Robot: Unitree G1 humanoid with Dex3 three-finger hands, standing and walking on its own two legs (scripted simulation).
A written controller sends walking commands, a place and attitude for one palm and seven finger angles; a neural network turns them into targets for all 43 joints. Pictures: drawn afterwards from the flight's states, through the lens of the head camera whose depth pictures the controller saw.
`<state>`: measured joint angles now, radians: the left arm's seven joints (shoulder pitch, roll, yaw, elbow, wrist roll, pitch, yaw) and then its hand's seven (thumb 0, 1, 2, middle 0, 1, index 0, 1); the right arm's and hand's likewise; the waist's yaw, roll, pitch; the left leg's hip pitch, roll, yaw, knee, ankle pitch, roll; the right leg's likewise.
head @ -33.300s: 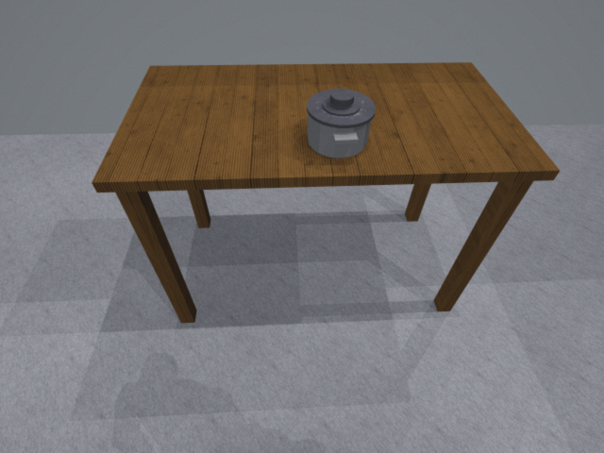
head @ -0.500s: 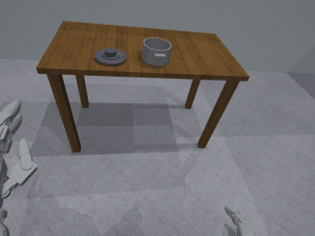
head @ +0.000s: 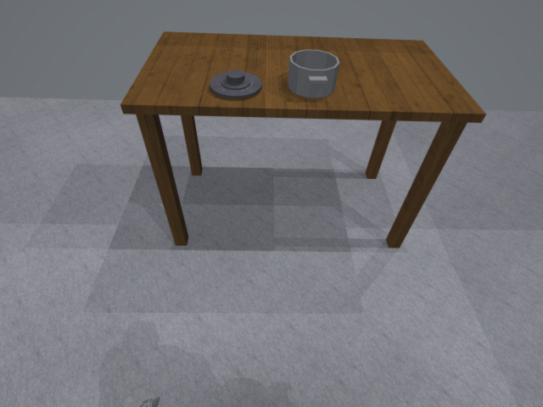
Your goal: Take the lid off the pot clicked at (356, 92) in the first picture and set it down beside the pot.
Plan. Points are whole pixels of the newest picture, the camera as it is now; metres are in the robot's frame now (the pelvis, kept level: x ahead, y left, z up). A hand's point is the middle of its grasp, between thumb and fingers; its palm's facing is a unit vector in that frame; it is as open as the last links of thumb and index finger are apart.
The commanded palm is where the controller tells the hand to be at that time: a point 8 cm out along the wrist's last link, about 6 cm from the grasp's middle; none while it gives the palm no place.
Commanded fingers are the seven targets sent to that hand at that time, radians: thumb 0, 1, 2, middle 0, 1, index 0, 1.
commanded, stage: let the arm hang, fingers relaxed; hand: left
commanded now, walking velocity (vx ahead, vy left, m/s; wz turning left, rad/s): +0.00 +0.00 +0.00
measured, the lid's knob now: (235, 76) +1.01 +0.12 +0.01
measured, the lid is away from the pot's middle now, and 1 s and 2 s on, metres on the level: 0.24 0.24 0.24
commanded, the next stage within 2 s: look to check the result in 1.20 s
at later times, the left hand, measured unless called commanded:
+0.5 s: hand out of the picture +0.13 +0.22 -0.13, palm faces -0.05 -0.97 -0.23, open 7.4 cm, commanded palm none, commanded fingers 0.00 0.90 0.90 -0.20 -0.30 -0.20 -0.30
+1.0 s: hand out of the picture +0.16 +0.20 -0.14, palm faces -0.06 -0.98 -0.21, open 7.4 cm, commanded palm none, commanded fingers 0.00 0.90 0.90 -0.20 -0.30 -0.20 -0.30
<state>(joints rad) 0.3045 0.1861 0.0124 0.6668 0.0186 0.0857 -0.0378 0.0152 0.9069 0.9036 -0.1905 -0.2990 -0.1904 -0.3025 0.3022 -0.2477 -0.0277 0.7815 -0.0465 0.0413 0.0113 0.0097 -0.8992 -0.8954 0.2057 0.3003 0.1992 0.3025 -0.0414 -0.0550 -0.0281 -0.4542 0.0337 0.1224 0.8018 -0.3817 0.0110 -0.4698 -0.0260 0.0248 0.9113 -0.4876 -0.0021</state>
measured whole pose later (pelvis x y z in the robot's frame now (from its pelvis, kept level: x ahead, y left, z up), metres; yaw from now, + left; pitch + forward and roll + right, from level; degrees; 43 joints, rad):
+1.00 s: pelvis +0.09 +0.03 +0.04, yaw -4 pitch -1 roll -1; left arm 0.19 0.17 0.02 1.04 0.00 0.01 0.04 0.01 0.90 0.90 -0.20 -0.30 -0.20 -0.30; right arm 0.29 -0.13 -0.04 1.07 0.00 0.01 -0.04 0.01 -0.91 -0.90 0.20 0.30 0.20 0.30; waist -0.03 0.00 0.08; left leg -0.08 -0.02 0.05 0.45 -0.36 0.04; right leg -0.12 0.02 0.08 0.45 -0.32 0.01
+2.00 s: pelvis +0.07 +0.04 +0.04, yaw -4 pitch -1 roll -1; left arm 0.23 0.16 0.02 1.11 0.01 0.00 0.05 0.01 0.93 0.90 -0.19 -0.30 -0.20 -0.30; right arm 0.31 -0.11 -0.03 1.10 0.00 0.00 -0.04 0.00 -0.90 -0.90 0.20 0.30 0.20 0.30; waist -0.02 -0.01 0.09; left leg -0.08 -0.05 0.05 0.39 -0.30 0.07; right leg -0.12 -0.01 0.09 0.39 -0.25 0.04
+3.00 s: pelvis +0.06 +0.04 +0.04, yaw -4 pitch -1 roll -1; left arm 0.23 0.15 0.01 1.12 0.01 -0.01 0.05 0.01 0.93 0.90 -0.19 -0.30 -0.20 -0.30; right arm 0.29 -0.11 -0.03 1.10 0.00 -0.01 -0.04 0.00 -0.90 -0.90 0.20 0.30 0.20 0.30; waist -0.02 0.00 0.09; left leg -0.09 -0.04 0.05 0.38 -0.28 0.06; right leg -0.13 0.00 0.08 0.38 -0.24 0.03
